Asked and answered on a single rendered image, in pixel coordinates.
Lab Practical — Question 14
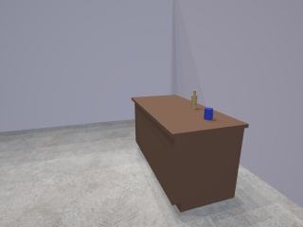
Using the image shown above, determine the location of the table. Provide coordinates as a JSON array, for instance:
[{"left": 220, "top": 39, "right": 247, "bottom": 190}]
[{"left": 132, "top": 95, "right": 249, "bottom": 213}]

